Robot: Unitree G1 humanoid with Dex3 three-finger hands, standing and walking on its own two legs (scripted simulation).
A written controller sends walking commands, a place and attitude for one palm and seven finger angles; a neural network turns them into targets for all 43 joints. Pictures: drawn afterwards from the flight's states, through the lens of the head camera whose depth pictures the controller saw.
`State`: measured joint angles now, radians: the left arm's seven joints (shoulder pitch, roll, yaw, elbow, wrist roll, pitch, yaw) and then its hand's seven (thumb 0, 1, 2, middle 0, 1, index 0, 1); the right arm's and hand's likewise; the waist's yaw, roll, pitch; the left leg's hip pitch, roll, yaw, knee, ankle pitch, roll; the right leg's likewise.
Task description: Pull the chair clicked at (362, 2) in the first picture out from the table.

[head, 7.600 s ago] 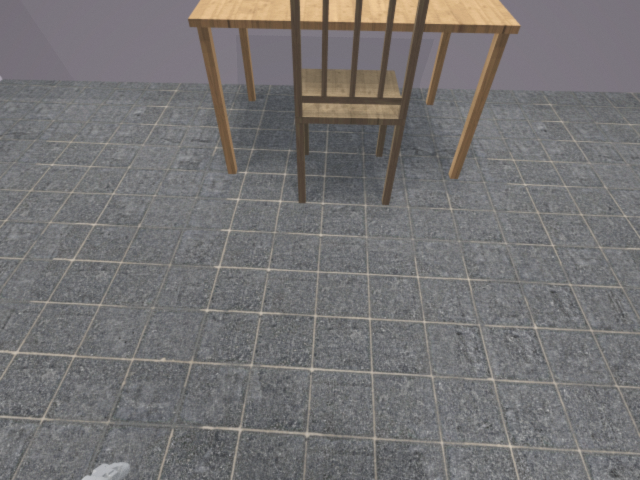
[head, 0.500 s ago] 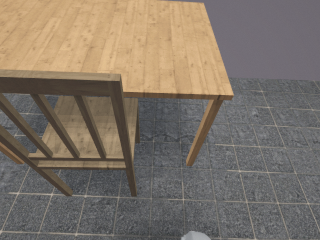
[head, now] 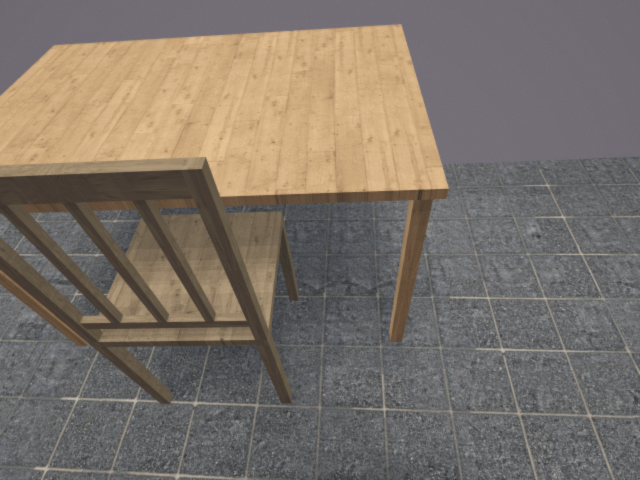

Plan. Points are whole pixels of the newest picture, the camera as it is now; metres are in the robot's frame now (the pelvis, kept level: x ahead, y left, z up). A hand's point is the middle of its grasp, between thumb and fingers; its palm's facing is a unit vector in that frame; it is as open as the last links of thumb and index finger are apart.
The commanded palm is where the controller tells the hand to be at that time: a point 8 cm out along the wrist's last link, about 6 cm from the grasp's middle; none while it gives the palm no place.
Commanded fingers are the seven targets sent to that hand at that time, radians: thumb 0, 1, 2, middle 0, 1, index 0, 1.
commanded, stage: come to a stop and stand still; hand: left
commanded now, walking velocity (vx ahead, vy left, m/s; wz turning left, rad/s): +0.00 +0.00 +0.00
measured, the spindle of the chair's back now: (126, 269) +0.44 +0.40 -0.07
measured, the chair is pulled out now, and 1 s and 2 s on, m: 0.00 0.00 0.00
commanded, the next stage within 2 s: look again from close up in 0.36 s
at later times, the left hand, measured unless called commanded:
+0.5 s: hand out of the picture -0.01 +0.21 -0.18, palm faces +0.03 -0.98 -0.19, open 7.4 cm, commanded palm none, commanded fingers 0.00 0.90 0.90 -0.20 -0.30 -0.20 -0.30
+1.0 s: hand out of the picture +0.03 +0.21 -0.18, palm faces +0.01 -0.97 -0.23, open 7.3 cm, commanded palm none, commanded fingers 0.00 0.90 0.90 -0.20 -0.30 -0.20 -0.30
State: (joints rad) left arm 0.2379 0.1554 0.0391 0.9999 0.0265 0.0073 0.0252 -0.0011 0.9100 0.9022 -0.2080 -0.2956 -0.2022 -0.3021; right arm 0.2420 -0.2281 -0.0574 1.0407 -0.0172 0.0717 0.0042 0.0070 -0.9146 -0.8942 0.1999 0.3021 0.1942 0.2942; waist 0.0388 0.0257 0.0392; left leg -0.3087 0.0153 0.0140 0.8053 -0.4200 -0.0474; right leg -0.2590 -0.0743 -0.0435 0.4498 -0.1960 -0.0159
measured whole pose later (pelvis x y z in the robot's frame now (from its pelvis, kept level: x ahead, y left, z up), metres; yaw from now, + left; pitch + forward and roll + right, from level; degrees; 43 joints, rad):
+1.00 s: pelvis +0.00 +0.03 -0.01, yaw -1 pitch -1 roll +1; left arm 0.23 0.16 0.00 1.09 0.01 -0.01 0.03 0.00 0.91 0.90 -0.20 -0.29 -0.20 -0.30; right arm 0.29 -0.17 0.02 1.09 -0.02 -0.02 -0.02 0.01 -0.91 -0.89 0.20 0.30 0.20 0.29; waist 0.00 0.03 0.04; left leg -0.12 0.02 0.04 0.45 -0.31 -0.02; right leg -0.23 -0.04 -0.02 0.51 -0.25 0.01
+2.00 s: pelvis -0.05 +0.03 -0.08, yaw +0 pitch +11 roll +1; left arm 0.32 0.13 0.11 0.16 -0.24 -0.60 -0.29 0.00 0.73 0.82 -0.18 -0.26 -0.18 -0.27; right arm 0.17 -0.30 -0.08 0.57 -0.01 -0.34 0.05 0.01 -0.92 -0.89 0.20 0.30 0.20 0.29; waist 0.00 -0.05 -0.15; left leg -0.73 0.02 0.03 1.02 -0.49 -0.02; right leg -0.82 -0.06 -0.02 1.04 -0.41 0.01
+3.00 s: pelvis -0.04 +0.04 -0.10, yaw +2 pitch +16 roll -2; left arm 0.36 0.23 0.17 -0.05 -0.25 -0.31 -0.25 -0.01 -0.42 0.34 -0.07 -0.09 -0.07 -0.09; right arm 0.20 -0.22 0.02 0.51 0.01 -0.24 -0.03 0.01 -0.91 -0.89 0.20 0.30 0.20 0.30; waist 0.01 0.02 -0.15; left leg -0.90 0.03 -0.05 1.22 -0.59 -0.01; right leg -0.93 -0.05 -0.08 1.14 -0.48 0.01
